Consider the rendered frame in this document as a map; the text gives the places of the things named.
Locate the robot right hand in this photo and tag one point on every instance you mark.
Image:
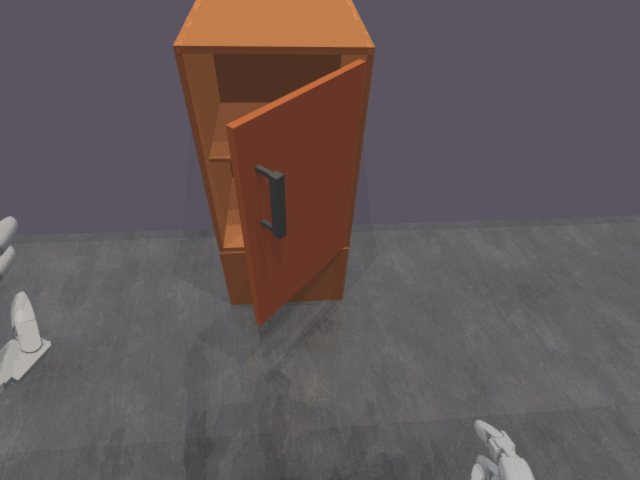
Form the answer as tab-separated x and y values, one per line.
502	449

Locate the cupboard door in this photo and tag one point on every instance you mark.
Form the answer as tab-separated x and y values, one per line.
310	136

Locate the robot left hand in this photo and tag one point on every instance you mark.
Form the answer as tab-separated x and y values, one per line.
18	358

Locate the handle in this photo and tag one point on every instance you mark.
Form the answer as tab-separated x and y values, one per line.
277	198

